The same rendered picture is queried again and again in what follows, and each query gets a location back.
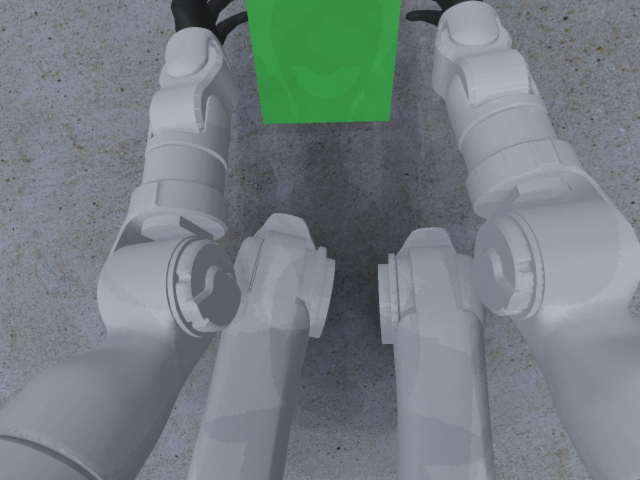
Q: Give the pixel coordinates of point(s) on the robot left hand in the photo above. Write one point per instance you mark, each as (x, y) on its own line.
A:
(197, 13)

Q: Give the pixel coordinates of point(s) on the robot right thigh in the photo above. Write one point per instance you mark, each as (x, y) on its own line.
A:
(443, 415)

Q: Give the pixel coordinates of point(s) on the robot left upper arm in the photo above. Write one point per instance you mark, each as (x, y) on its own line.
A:
(99, 415)

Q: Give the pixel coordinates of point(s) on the robot right hand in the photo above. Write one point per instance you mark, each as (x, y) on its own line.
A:
(433, 16)

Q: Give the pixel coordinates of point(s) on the robot thigh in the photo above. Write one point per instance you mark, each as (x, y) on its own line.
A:
(443, 415)
(246, 423)

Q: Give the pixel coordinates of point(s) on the robot right forearm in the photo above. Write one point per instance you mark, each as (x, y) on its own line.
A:
(512, 153)

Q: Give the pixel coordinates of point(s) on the carton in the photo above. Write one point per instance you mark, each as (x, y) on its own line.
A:
(321, 61)

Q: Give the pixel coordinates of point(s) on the robot left thigh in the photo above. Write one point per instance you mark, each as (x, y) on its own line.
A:
(246, 423)

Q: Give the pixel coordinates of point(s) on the robot left forearm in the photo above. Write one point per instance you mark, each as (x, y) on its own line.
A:
(186, 157)

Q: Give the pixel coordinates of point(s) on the robot right upper arm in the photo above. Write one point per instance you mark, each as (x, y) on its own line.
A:
(565, 273)

